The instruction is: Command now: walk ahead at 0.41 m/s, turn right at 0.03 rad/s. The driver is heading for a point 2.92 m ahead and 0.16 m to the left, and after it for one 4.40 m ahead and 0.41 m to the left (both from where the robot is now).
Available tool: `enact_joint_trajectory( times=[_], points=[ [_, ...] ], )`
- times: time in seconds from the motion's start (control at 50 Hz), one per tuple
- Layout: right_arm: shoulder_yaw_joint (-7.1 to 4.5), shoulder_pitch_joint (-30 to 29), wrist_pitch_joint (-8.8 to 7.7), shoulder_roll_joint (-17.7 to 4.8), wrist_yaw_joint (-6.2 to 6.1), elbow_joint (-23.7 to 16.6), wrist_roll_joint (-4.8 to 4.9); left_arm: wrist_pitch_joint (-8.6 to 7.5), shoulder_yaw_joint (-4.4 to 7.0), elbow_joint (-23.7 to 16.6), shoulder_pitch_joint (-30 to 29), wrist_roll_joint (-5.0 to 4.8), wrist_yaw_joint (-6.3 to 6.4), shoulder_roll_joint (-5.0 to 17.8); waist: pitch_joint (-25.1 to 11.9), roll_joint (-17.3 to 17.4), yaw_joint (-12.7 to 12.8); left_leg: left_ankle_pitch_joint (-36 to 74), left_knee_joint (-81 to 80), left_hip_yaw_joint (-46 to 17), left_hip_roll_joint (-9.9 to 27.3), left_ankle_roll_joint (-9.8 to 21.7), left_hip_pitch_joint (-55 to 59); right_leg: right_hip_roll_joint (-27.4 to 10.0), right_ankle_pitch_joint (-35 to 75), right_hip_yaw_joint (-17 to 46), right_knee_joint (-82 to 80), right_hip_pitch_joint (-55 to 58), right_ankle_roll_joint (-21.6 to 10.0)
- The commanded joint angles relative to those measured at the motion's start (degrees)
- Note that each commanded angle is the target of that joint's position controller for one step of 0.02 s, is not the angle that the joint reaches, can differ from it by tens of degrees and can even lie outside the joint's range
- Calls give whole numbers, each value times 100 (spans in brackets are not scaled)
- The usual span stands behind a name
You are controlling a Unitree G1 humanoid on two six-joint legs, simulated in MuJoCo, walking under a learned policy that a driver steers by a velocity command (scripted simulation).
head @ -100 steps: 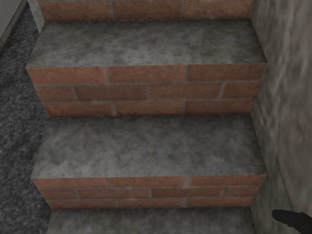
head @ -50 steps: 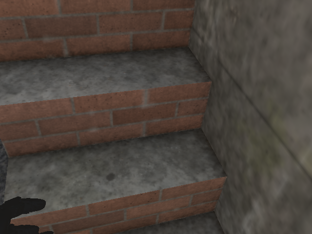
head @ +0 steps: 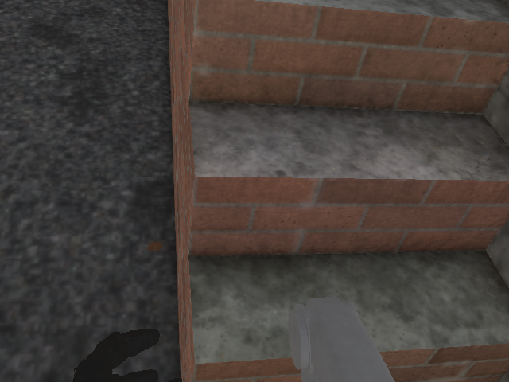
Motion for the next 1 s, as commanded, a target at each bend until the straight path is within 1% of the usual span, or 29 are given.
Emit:
enact_joint_trajectory(
  times=[0.02, 0.04, 0.08, 0.14, 0.18, 0.2, 0.22, 0.24, 0.26, 0.28, 0.3, 0.32, 0.34, 0.4, 0.46, 0.54, 0.6, 0.64, 0.66, 0.68, 0.7, 0.72, 0.74, 0.76, 0.78, 0.8, 0.84, 0.9, 1.0],
  points=[
    [-75, -2055, -452, -905, -448, -1309, 56, 109, 314, -471, 673, -114, 94, 1252, 1893, 1943, 586, -2242, -5675, -4440, 1308, 323, -3924, -557, 1260, 707, 514, 1694, 99],
    [-74, -1552, -440, -907, -749, -1330, -33, 248, 343, -547, 184, -98, -7, 1286, 1280, 1201, 71, -1901, -5276, -4385, 1098, 394, -2464, -488, 846, 619, -469, 1590, 51],
    [-162, -1318, -381, -1321, -1183, -1557, -85, 467, 220, -754, -235, 56, -182, 815, 325, 1002, -72, -1175, -4719, -3494, 723, 380, -860, -558, 255, 509, -2787, 2377, 6],
    [-465, -1333, -508, -1408, -1396, -1609, 167, 439, 299, -530, 627, 127, -492, 1064, -225, 1677, 409, -959, -4902, -1937, -41, -77, -2341, -783, 606, -28, -7360, 6322, -263],
    [-526, -1173, -628, -833, -1324, -1812, 222, 369, 255, 63, 1651, 398, -616, 1139, 93, 2010, 288, 243, -4887, -1203, -441, -419, -2178, -829, -984, -464, -10856, 7607, -939],
    [-528, -869, -624, -508, -1242, -1871, 147, 345, 191, 468, 2380, 556, -720, 1100, 47, 1526, 138, 793, -4153, -1114, -704, -644, -1944, -825, -1322, -686, -12251, 8278, -1275],
    [-457, -545, -568, -23, -1158, -1734, 102, 265, 40, 955, 2843, 593, -901, 531, 61, -197, 91, 537, -1008, -389, -1513, -822, -1601, -1054, -252, -548, -14026, 8147, -1750],
    [-289, 705, -435, 788, -916, -1311, 73, 96, -243, 743, 1196, 465, -1046, -253, 251, -2049, -1098, 295, 3893, -36, -2063, -400, -2258, -1131, 411, -302, -13210, 6621, -1527],
    [-307, 1171, -371, 1133, -730, -1315, 66, -21, -213, 224, 47, 468, -1111, 282, 95, -1754, -1979, 251, 5898, -793, -2142, -224, -4033, -2169, 3780, 241, -10837, 5915, -1597],
    [-317, 1205, -515, 541, -736, -1255, 105, -106, 174, 574, 1149, 243, -1237, 1166, -935, -1526, -1229, 717, 5639, -1053, -1842, -259, -4598, -2979, 3393, 945, -11716, 6545, -1780],
    [-231, -100, -726, 307, -808, -1772, 120, -264, 560, 664, 2187, 112, -1178, 2290, -613, -2048, -204, 1631, 5450, -1118, -1093, -295, -5415, -3820, -3202, 4333, -14474, 6607, -2651],
    [-441, -1618, -784, -366, -804, -2134, 184, -306, 358, 524, 1616, 115, -1014, 1596, 758, -560, -97, 2478, 4808, -1517, -894, -343, -6414, -3661, -4553, 4627, -14871, 6636, -2326],
    [-488, -1875, -676, -474, -785, -2006, 46, -303, 207, 635, 1228, 291, -807, 1340, 898, -23, -237, 2981, 4626, -1397, -917, -454, -6165, -3444, -4212, 4519, -14647, 6550, -2174],
    [-606, -1101, -582, -516, -740, -1726, 20, -385, 197, 641, 1225, 271, -448, 1480, 348, -360, -350, 3562, 3917, -902, -955, -824, -4709, -2949, -3115, 3112, -14769, 6650, -2079],
    [-631, -544, -623, -256, -688, -1370, 33, -419, 175, 924, 1590, 87, -462, 1296, 143, -451, -461, 3593, 3218, -292, -834, -763, -3205, -2485, -1861, 1885, -14964, 6279, -1856],
    [-595, -69, -619, 7, -635, -1028, 3, -381, 266, 1005, 1670, 21, -474, 1249, -293, -641, -546, 3150, 1477, 422, -819, -544, -1517, -2012, -690, 797, -15109, 6203, -1524],
    [-625, 667, -597, -239, -651, -693, -120, -320, 419, 860, 1238, -29, -420, 1518, -461, -1306, -806, 1865, -574, 944, -1278, -353, 375, -1844, -585, 615, -15539, 5879, -1242],
    [-644, 1467, -528, -444, -696, -247, -238, -281, 507, 753, 885, -139, -395, 1563, -150, -1409, -905, 1438, -2287, 1074, -1136, 99, 1072, -1898, -456, 785, -15437, 5818, -1023],
    [-599, 1953, -511, -313, -674, 134, -262, -220, 494, 701, 755, -225, -402, 1382, 18, -837, -936, 1894, -3752, 1117, -1028, 391, 1535, -1671, -448, 617, -14641, 5672, -869],
    [-466, 1993, -546, 70, -558, 430, -220, -152, 422, 607, 773, -256, -458, 1011, 301, 402, -700, 1956, -4823, 723, -809, 529, 1606, -1267, -681, 309, -12648, 5310, -891],
    [-213, 815, -724, 663, -469, 25, -149, -55, 259, 613, 1103, -231, -635, 281, 204, 1663, 35, 1695, -3239, -368, -238, 256, 1185, -1194, -700, 580, -9465, 4029, -1262],
    [-130, -210, -850, 452, -442, -603, -74, -86, 121, 564, 1667, -157, -861, -203, 42, 1532, 652, 3811, -2039, -615, 362, 212, 779, -932, -440, 1426, -7603, 2568, -1435],
    [-801, 804, -988, -1468, -404, -442, -129, -219, 156, 423, 1604, -123, -820, 387, -710, 1979, -93, -1092, -4486, -3688, 2078, 1524, 604, -1080, 66, 1661, -7765, 2079, -1363],
    [-695, 479, -1147, -1056, -416, -491, -42, -353, 374, 93, 492, -127, -763, 1102, 261, 778, -137, -1756, -5212, -4030, 1915, 1413, 764, -1287, 1131, 2107, -7842, 1230, -1327],
    [-536, 60, -1202, -700, -462, -407, -183, -388, 424, 155, 172, -59, -720, 1267, 548, 440, -37, -854, -5080, -3481, 1556, 1088, 574, -1246, 1763, 2219, -8096, 1386, -1267],
    [-488, -143, -1261, -642, -501, -477, -178, -337, 431, 415, 545, 88, -710, 1242, 289, 300, 88, -462, -4941, -2767, 1103, 955, 522, -1339, 1958, 1865, -8007, 1932, -1071],
    [-441, 108, -1325, -527, -570, -307, -84, -345, 531, 543, 638, 134, -706, 1348, 155, 286, -26, 438, -4952, -1959, 764, 895, 618, -1393, 2566, 1434, -8181, 2430, -834],
    [-376, 817, -1259, -339, -595, 75, -69, -325, 514, 679, 609, 38, -701, 1057, 136, 583, -254, 1392, -4950, -1167, 443, 794, 815, -1541, 2756, 961, -8390, 2760, -790],
    [-393, 1002, -1126, -315, -629, 184, -92, -323, 501, 741, 394, 37, -743, 914, 189, 931, -428, 1904, -5130, -761, 492, 843, 1121, -1717, 2765, 623, -9346, 3126, -661]
  ],
)
Next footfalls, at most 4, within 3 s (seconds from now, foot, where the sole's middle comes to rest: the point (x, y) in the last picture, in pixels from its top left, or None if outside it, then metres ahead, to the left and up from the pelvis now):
0.24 right None -0.33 -0.11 -0.72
0.70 left None -0.55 0.09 -0.73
1.28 right None -0.39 -0.20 -0.73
1.82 left None -0.06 -0.03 -0.73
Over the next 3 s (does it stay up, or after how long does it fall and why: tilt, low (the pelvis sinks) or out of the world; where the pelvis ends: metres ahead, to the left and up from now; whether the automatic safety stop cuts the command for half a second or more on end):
stays up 0.21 -0.08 0.23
